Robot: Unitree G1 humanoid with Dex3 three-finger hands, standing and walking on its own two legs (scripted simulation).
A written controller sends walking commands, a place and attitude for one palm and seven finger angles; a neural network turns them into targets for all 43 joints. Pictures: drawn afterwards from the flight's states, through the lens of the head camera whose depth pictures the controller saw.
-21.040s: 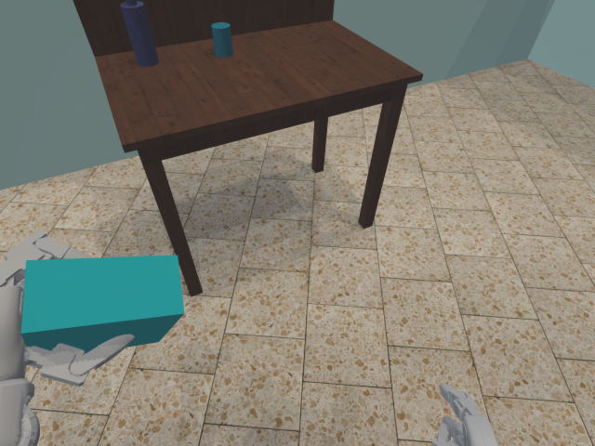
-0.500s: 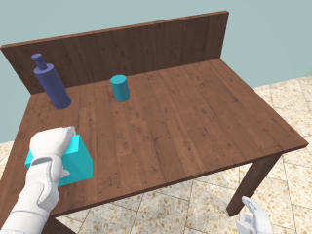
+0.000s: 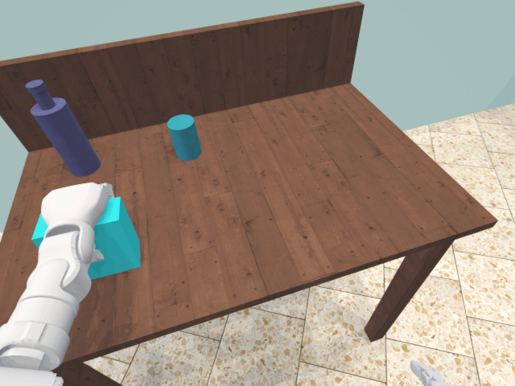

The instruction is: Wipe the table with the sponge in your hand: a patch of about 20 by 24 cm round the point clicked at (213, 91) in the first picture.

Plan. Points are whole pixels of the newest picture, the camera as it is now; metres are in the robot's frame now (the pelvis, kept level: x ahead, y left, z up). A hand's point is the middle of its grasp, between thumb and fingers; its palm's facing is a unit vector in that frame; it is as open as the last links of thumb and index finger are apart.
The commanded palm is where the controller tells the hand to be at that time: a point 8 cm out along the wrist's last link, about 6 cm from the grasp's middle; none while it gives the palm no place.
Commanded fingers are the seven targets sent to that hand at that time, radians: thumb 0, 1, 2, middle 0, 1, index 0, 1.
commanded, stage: wipe forward along the first lane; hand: left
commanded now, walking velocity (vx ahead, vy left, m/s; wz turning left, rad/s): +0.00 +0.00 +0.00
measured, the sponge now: (97, 249) +0.33 +0.32 +0.02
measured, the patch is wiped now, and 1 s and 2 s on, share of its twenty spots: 0.25 0.70 0.75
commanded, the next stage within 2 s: slide across to the middle lane in 0.74 s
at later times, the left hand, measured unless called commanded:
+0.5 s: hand (90, 202) +0.39 +0.34 +0.07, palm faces -0.12 +0.02 -0.99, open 9.9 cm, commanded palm +0.37 +0.33 +0.11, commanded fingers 0.00 0.10 1.30 -1.20 -1.60 -1.20 -1.60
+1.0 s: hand (92, 188) +0.42 +0.35 +0.07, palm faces -0.11 +0.05 -0.99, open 9.9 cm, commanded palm +0.41 +0.32 +0.12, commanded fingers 0.00 0.10 1.30 -1.20 -1.60 -1.20 -1.60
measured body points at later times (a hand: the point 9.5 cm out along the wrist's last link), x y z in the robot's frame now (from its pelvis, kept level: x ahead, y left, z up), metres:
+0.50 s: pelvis +0.00 +0.01 +0.00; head +0.03 +0.00 +0.45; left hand +0.39 +0.34 +0.12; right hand +0.10 -0.26 -0.13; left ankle +0.04 +0.14 -0.73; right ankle +0.00 -0.11 -0.73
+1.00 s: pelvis +0.01 +0.02 +0.00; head +0.05 +0.02 +0.45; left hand +0.42 +0.35 +0.13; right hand +0.08 -0.25 -0.13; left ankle +0.04 +0.14 -0.73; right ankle +0.00 -0.11 -0.73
